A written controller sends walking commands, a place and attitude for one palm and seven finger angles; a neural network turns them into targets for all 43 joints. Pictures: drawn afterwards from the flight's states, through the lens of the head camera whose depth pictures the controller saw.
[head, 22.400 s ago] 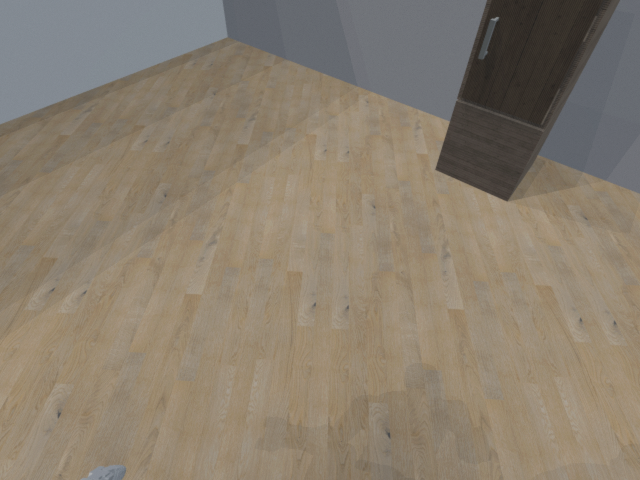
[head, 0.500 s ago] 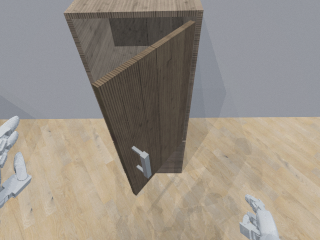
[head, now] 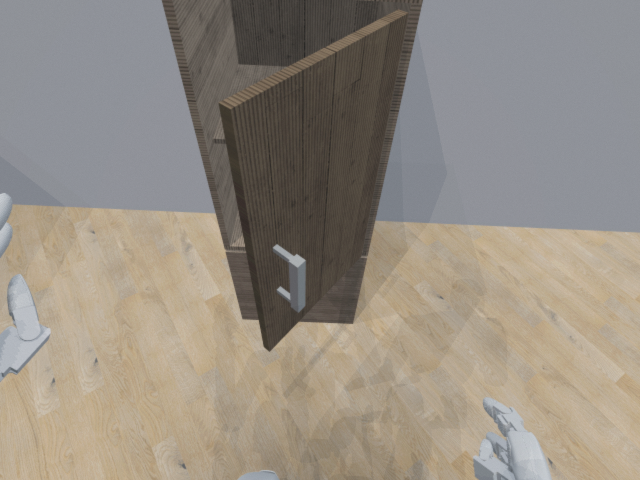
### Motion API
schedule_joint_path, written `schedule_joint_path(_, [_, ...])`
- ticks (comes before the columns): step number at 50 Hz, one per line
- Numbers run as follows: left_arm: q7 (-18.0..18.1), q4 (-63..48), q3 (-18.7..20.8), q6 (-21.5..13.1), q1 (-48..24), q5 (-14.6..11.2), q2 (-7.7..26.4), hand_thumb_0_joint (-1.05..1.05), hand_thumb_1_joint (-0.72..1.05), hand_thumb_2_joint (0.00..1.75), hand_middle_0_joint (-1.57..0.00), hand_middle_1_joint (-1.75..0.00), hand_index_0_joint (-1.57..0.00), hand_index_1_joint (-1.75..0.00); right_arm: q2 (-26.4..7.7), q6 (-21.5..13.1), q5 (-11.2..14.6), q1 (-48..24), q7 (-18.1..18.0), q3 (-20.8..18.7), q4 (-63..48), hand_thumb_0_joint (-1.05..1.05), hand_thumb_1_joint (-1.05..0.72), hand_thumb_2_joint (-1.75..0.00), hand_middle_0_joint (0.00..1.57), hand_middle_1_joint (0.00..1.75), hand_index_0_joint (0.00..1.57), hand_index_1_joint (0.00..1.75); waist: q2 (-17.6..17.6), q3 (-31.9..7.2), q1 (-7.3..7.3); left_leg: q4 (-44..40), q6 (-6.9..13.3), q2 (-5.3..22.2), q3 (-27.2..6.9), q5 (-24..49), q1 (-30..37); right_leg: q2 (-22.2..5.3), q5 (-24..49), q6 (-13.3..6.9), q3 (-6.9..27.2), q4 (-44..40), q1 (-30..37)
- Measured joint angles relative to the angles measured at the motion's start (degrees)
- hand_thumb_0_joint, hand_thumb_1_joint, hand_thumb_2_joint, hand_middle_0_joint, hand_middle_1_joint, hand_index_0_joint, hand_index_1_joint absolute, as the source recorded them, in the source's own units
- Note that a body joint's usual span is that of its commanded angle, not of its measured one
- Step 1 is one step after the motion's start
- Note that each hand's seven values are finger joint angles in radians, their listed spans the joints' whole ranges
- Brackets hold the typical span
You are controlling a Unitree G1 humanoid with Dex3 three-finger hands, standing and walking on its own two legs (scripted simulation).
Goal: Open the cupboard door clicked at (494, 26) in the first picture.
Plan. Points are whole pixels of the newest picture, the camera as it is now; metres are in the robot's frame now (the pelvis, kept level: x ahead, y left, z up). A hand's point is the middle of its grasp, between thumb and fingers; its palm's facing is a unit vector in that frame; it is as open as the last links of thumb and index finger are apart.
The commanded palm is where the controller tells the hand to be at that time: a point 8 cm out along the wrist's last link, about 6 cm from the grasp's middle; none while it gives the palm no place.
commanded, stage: step back with the hand held close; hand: left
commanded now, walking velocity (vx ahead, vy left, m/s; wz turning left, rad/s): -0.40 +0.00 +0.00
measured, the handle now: (289, 279) +0.43 +0.08 -0.08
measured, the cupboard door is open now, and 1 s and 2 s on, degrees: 52 52 52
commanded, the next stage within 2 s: stop stepping back and stand still in 0.72 s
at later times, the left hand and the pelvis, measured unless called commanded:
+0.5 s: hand out of the picture +0.14 +0.26 +0.16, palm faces +0.33 -0.79 -0.53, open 7.4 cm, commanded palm +0.07 +0.30 +0.19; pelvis -0.06 +0.00 +0.00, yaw +2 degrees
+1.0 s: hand out of the picture +0.05 +0.29 +0.18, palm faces +0.34 -0.85 -0.41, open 7.4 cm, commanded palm -0.01 +0.33 +0.19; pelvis -0.16 +0.04 +0.01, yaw -2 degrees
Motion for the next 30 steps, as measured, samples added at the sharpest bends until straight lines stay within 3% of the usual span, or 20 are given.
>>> schedule_joint_path(4, [0.33,-0.4,0.32,-0.53,-0.49,-0.1,1.33,0.01,0.89,0.9,-0.22,-0.3,-0.21,-0.3,-0.01,0.29,-0.14,0.11,-0.72,-0.21,1.05,0.01,-0.9,-0.9,0.2,0.3,0.21,0.3,-0.31,0.33,-1.04,-1.54,0.43,0.04,-0.39,5.35,-0.24,0.52,-2.26,0.51,0.38,1.09,-0.97])
schedule_joint_path(9, [-0.76,0.94,2.82,-0.84,-0.55,0.78,4.37,0.01,0.89,0.9,-0.22,-0.3,-0.21,-0.3,1.66,-0.69,-0.54,2.19,-0.41,-0.38,1.06,0.02,-0.9,-0.9,0.2,0.3,0.2,0.3,-0.01,-1.09,-2.95,-3.17,1.18,0.18,-2.84,6.74,-1.76,5.32,-7.55,0.24,2.84,13.05,1.03])
schedule_joint_path(12, [-0.81,-0.2,5.14,-1.65,1.7,0.01,4.81,0.01,0.89,0.9,-0.22,-0.3,-0.21,-0.3,2.08,-2.02,-1.36,2.06,0.59,0.31,1.48,0.02,-0.9,-0.9,0.2,0.3,0.2,0.3,-1.38,-3.26,-1.67,-3.39,0.23,0.03,-2.1,7.98,-4.88,5.79,-11.38,-1.35,3.99,6.83,6.25])
schedule_joint_path(14, [-0.63,-0.72,5.33,-2.32,1.79,-0.65,3.94,0.01,0.89,0.9,-0.21,-0.3,-0.21,-0.3,1.96,-2.45,-1.54,-0.51,1.15,0.53,2.41,0.02,-0.9,-0.9,0.2,0.3,0.21,0.3,-2.19,-2.36,-0.13,-3.62,-0.72,0.34,-0.6,8.9,-6.24,5.63,-14.59,-3.14,5.7,2.16,7.01])
schedule_joint_path(15, [-0.65,-0.45,4.12,-2.38,0.94,-0.68,2.85,0.01,0.89,0.9,-0.21,-0.3,-0.21,-0.3,1.57,-2.18,-1.42,-2.09,1.28,0.46,3.15,0.02,-0.9,-0.9,0.2,0.3,0.21,0.3,-1.24,-1.14,0.15,-4.37,-1.13,1.08,-0.62,10.05,-5.92,6.2,-12.4,-2.87,5.5,1.77,6.89])
schedule_joint_path(17, [-0.87,-0.38,1.44,-1.83,-0.33,-0.68,2.14,0.01,0.89,0.9,-0.21,-0.3,-0.21,-0.3,1.18,-1.42,-0.68,-3.84,1.25,0.4,3.77,0.02,-0.9,-0.9,0.2,0.3,0.21,0.3,-0.34,0.2,-0.14,-5.83,-0.28,1.6,-0.01,11.63,-4.87,6.45,-9.83,-1.55,4.71,0.16,8.01])
schedule_joint_path(20, [-1.94,-0.85,-0.09,-1.4,0.07,-0.96,3.78,0.01,0.89,0.9,-0.21,-0.3,-0.21,-0.3,1.21,-0.27,0.18,-4.35,0.93,0.33,2.36,0.02,-0.9,-0.9,0.2,0.3,0.21,0.3,-0.77,-0.13,-0.98,-7.42,0.14,1.5,0.51,11.7,-3.45,6.26,-10.0,-2.18,4.08,-1.48,9.32])
schedule_joint_path(27, [-3.0,0.83,2.26,-1.26,1.66,-2.55,7.31,0.01,0.89,0.9,-0.22,-0.3,-0.21,-0.3,0.31,0.0,0.15,-5.35,0.87,-0.47,-1.42,0.01,-0.9,-0.9,0.2,0.3,0.21,0.3,-0.06,-0.31,-1.34,-9.19,0.77,1.85,0.85,14.78,-2.74,6.49,-8.55,-1.95,4.23,-0.52,8.62])
schedule_joint_path(30, [-2.63,1.39,1.72,-1.78,2.07,-2.45,6.32,0.01,0.89,0.9,-0.22,-0.3,-0.21,-0.3,-0.28,-0.39,0.27,-3.59,1.05,-0.9,-1.37,0.01,-0.9,-0.9,0.2,0.3,0.21,0.3,0.34,-1.68,-1.2,-5.05,-0.03,1.12,-0.16,7.45,-4.5,6.2,-7.46,-1.89,3.85,-1.7,8.76])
